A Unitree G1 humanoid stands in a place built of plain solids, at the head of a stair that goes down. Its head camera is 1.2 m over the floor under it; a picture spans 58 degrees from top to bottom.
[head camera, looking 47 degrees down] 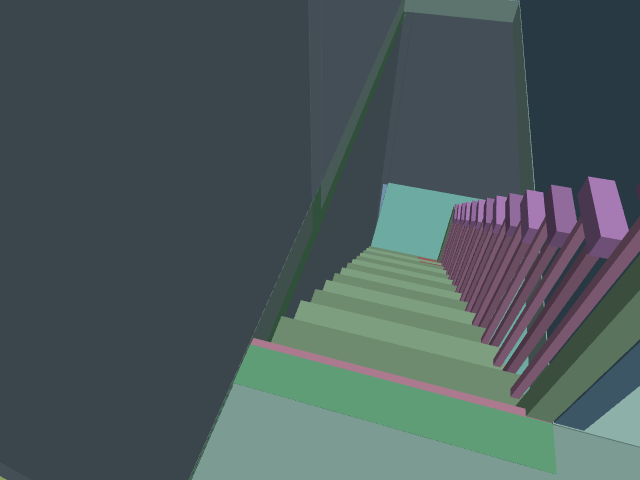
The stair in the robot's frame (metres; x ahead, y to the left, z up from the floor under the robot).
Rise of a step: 0.20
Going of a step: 0.22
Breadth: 0.88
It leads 16 degrees to the right of straight ahead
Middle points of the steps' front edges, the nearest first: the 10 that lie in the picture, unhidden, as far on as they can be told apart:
0.58 -0.21 0.00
0.79 -0.28 -0.20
1.01 -0.34 -0.40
1.22 -0.40 -0.61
1.44 -0.46 -0.81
1.65 -0.52 -1.01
1.87 -0.58 -1.22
2.08 -0.64 -1.42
2.30 -0.70 -1.63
2.51 -0.77 -1.83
